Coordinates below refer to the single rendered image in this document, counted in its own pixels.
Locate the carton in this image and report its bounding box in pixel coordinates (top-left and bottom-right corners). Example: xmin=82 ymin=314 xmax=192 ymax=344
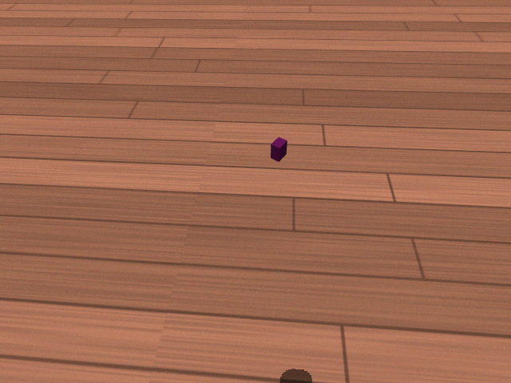
xmin=271 ymin=137 xmax=287 ymax=162

